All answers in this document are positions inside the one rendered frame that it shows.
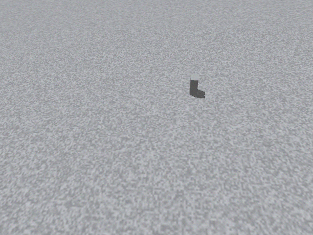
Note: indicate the carton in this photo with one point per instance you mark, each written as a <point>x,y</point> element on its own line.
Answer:
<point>194,84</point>

